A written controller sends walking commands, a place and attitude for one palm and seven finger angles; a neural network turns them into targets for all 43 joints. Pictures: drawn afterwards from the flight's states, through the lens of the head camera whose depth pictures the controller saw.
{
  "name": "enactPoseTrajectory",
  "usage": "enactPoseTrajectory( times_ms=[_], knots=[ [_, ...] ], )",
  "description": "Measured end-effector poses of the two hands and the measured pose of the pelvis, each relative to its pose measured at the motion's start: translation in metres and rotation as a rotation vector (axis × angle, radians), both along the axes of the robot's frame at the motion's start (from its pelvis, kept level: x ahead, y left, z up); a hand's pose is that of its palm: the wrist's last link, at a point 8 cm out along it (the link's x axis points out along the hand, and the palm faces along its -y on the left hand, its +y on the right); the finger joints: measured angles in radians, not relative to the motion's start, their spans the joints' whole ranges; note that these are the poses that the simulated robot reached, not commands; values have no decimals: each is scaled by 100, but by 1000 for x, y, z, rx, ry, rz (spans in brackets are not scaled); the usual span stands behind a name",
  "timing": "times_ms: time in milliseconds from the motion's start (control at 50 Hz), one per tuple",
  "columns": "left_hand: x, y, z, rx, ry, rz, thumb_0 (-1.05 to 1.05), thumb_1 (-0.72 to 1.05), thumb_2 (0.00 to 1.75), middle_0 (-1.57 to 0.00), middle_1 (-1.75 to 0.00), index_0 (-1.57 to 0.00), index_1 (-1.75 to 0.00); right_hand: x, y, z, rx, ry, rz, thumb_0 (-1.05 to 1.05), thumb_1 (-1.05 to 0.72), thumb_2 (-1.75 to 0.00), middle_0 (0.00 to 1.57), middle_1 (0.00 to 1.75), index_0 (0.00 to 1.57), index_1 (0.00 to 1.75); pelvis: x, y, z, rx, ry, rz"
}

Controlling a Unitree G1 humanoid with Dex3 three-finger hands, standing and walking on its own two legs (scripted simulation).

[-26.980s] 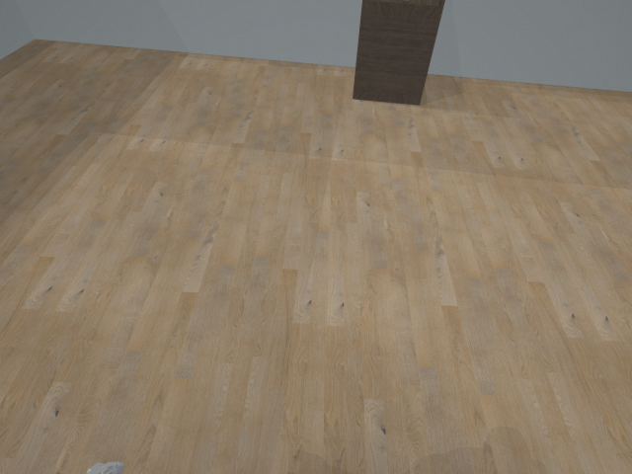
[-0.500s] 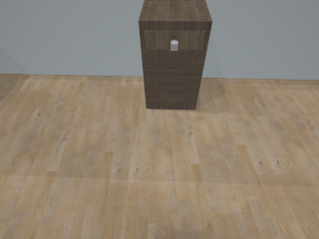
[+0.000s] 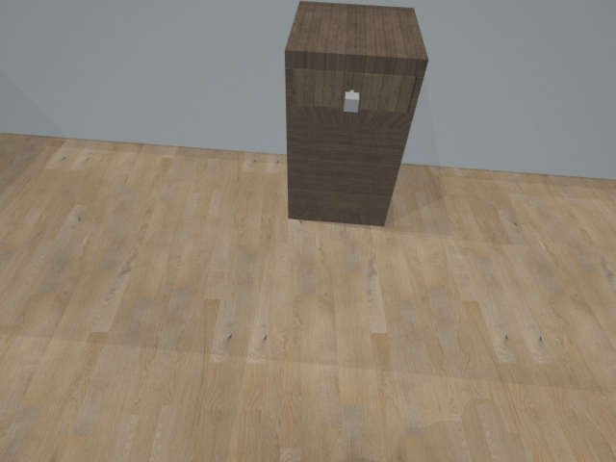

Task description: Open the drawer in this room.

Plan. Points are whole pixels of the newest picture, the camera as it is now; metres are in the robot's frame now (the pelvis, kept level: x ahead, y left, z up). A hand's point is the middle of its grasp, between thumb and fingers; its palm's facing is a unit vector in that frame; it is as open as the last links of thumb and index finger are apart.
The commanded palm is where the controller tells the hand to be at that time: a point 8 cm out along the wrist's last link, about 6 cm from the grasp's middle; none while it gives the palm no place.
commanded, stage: stand and wait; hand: left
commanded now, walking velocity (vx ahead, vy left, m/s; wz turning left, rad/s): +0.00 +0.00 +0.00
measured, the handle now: (351, 98) +1.17 -0.06 -0.14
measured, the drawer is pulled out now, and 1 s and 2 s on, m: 0.00 0.00 0.00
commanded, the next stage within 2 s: look at it before walking up in 0.06 s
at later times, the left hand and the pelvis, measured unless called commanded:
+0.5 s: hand out of the picture -0.03 +0.16 -0.18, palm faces +0.05 -0.99 -0.15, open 7.3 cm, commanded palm none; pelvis -0.01 +0.01 +0.00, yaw +0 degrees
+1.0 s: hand out of the picture -0.03 +0.17 -0.19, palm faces -0.02 -0.99 -0.16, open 7.3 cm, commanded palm none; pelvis -0.02 +0.01 -0.01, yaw -5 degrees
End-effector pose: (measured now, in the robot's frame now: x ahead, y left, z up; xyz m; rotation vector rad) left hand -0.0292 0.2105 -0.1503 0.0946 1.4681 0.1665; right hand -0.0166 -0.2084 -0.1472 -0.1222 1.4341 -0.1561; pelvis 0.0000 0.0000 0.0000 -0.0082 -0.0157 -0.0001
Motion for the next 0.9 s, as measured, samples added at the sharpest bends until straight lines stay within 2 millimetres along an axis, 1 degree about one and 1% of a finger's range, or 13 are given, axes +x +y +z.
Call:
enactPoseTrajectory(
  times_ms=[60,120,240,460,620,820,900],
  knots=[
    [-8,-7,-1,-18,22,6,0,92,90,-20,-30,-19,-30,0,1,1,-3,2,1,1,-92,-90,20,30,20,30,0,1,0,0,0,0],
    [-12,-12,-2,-32,29,11,0,92,90,-20,-30,-20,-30,-1,2,1,-3,3,2,1,-92,-90,20,30,20,30,0,1,0,0,-1,1],
    [-10,-15,-3,-43,13,10,0,91,90,-20,-30,-20,-30,-6,7,1,3,6,-3,1,-91,-90,20,30,20,30,-2,2,0,0,-5,1],
    [-4,-3,-2,-15,-13,-4,1,92,90,-20,-30,-20,-30,-22,18,0,25,21,-24,1,-91,-90,20,30,20,30,-6,5,0,1,-6,-1],
    [-3,4,-1,-3,-25,-12,1,92,90,-20,-30,-19,-30,-31,20,0,28,31,-32,1,-91,-90,20,30,20,30,-10,7,0,2,-8,-3],
    [-8,4,-2,-14,-18,-14,1,92,90,-20,-30,-20,-30,-34,17,2,11,32,-34,1,-91,-90,20,30,20,30,-13,10,0,3,-4,-8],
    [-9,5,-5,-22,4,-23,0,92,90,-20,-30,-20,-30,-33,15,-1,-3,24,-57,1,-91,-90,20,30,20,30,-16,11,-3,5,0,-38]
  ],
)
